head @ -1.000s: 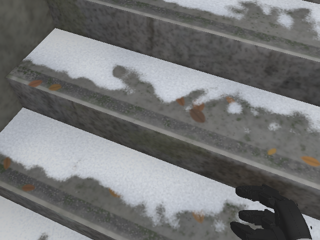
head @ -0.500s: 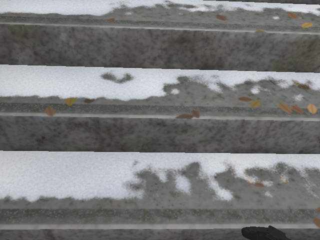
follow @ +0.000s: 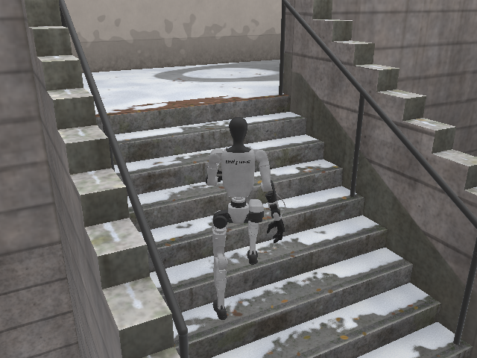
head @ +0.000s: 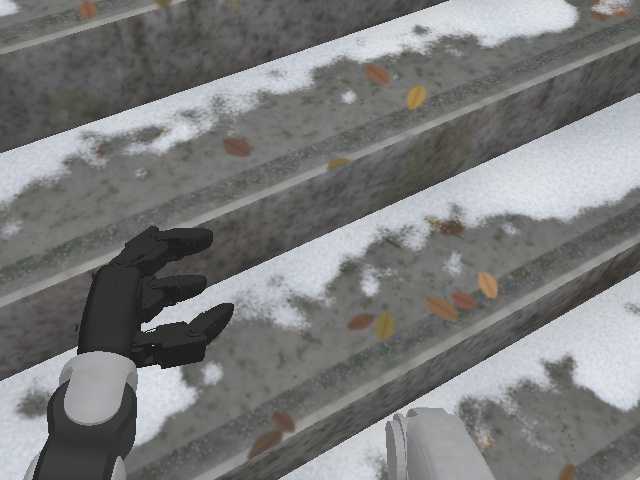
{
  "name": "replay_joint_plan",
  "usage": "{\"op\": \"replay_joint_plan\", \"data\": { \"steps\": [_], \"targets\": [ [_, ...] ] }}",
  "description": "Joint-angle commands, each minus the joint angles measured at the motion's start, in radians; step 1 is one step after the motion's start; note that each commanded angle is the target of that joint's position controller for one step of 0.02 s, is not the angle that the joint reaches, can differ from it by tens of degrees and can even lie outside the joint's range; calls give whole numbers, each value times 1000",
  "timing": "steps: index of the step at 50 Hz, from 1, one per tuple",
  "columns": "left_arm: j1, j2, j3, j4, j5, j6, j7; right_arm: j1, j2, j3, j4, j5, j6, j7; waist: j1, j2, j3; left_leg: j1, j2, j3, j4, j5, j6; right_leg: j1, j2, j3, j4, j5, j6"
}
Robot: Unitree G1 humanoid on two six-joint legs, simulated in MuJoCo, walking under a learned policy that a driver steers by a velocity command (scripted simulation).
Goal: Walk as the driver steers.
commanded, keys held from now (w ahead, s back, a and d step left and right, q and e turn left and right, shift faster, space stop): q+shift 0.72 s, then shift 0.28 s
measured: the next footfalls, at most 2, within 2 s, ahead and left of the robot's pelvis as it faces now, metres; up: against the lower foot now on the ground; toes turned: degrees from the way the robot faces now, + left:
right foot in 0.08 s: +0.28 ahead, -0.08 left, +0.17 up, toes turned -2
left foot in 0.56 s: +0.20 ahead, +0.17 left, +0.17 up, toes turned +24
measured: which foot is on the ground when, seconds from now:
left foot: down 0.00-0.10, up 0.12-0.54, down 0.56-0.98, up 1.00-1.00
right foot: up 0.00-0.06, down 0.08-0.56, up 0.58-0.98, down 1.00-1.00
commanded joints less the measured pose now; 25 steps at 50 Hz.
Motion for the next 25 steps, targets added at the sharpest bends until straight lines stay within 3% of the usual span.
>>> {"op": "replay_joint_plan", "data": {
  "steps": [1, 2, 3, 4, 5, 6, 7, 8, 9, 10, 11, 12, 14, 16, 17, 19, 21, 22, 23, 25],
  "targets": [
    [90, -79, -79, -58, -40, 3, -34, -105, -97, 7, -92, 37, 15, -7, 119, 54, -96, -283, 73, -9, -250, 988, 193, 638, -15, -142, -553, 160, -4],
    [220, -10, -47, 17, -35, 2, -32, -53, -155, 4, -134, 61, -8, 2, 114, 46, -274, -262, 112, -90, -144, 1524, 214, 967, 98, -240, -540, 184, 14],
    [404, 10, -27, 61, -38, 13, -24, -78, -267, -28, -145, 53, -37, 20, 196, 175, -381, -138, 141, -111, 38, 1761, 201, 1066, 102, -191, -635, 219, 11],
    [598, 51, -4, 117, -31, 5, -28, -180, -333, -61, -183, 87, -53, 35, 315, 203, -441, -75, 135, -116, 310, 1807, 140, 1189, 90, -118, -920, 365, -5],
    [598, 130, 19, 158, -4, -15, -33, -111, -242, -45, -202, 101, -62, 50, 286, 63, -496, -314, 33, -175, 659, 861, 74, 1402, -64, 228, -1107, 729, -104],
    [564, 201, 35, 149, 9, -31, -6, -24, -159, -24, -226, 111, -37, 66, 231, -269, -695, -458, -193, -307, 1380, -23, 4, 1458, -454, 704, -1245, 1457, -314],
    [490, 190, 41, 137, -10, -37, -4, -30, -118, -32, -243, 63, -16, 50, 168, -63, -731, -484, -167, -506, 1598, 2, 15, 1364, -435, 644, -1255, 1320, -285],
    [416, 184, 41, 179, -26, -47, -9, -95, -72, -26, -291, 60, 9, 37, 108, 17, -604, -575, -110, -411, 1645, 52, 12, 1258, -415, 594, -1286, 915, -261],
    [378, 118, 29, 220, -33, -68, -12, -109, -42, -21, -318, 22, 25, 18, 57, 110, -399, -635, -52, -353, 1569, 65, 27, 1132, -371, 512, -1297, 699, -199],
    [379, 69, 16, 273, -38, -85, -6, -127, -26, -18, -334, -4, 43, 3, 31, 65, -218, -683, -42, -363, 1534, 34, 46, 1018, -318, 441, -1318, 615, -166],
    [362, 30, 10, 296, -34, -93, 1, -116, -13, -17, -342, -7, 64, -7, -14, 58, -124, -694, -45, -360, 1545, 45, 56, 917, -292, 358, -1353, 587, -136],
    [365, 15, 8, 321, -32, -105, 1, -128, -15, -19, -354, 0, 88, -20, -38, 77, -70, -718, -57, -358, 1545, 19, 57, 846, -290, 313, -1380, 513, -115],
    [400, -7, 3, 353, -17, -119, 2, -144, 39, -2, -381, 15, 103, -25, -69, 49, -57, -745, -38, -370, 1423, 42, 52, 843, -284, 185, -1412, 542, -87],
    [425, 38, 10, 351, -8, -123, 9, -141, 16, -5, -390, 9, 118, -23, -60, 1, -64, -721, -54, -303, 1311, 32, 33, 860, -302, 74, -1457, 632, -106],
    [414, 52, 8, 328, -7, -125, 19, -155, -12, -19, -387, 5, 122, -19, -47, -5, -103, -701, -47, -272, 1279, 60, 29, 909, -326, 19, -1465, 744, -114],
    [370, 108, 15, 294, 6, -125, 27, -193, -8, -21, -408, 16, 137, -31, -58, -95, -134, -628, -35, -241, 1264, 100, 29, 884, -352, -72, -1466, 818, -95],
    [309, 123, 15, 254, 5, -115, 32, -234, -22, -24, -435, 19, 154, -33, -72, -111, -135, -526, 2, -237, 1021, 127, 43, 851, -323, -168, -1460, 643, -29],
    [291, 133, 15, 227, 1, -106, 29, -258, -32, -27, -443, 23, 161, -32, -63, -132, -135, -450, 0, -217, 947, 109, 57, 831, -333, -188, -1463, 607, -16],
    [293, 151, 21, 214, 0, -104, 23, -257, -35, -31, -459, 17, 173, -28, -62, -180, -141, -388, 13, -198, 861, 84, 70, 843, -361, -189, -1456, 613, -9],
    [330, 161, 33, 202, -14, -81, 11, -251, -57, -42, -472, 24, 178, -19, -36, -177, -157, -315, 13, -163, 675, 48, 83, 933, -398, -186, -1387, 568, 17]
  ]
}}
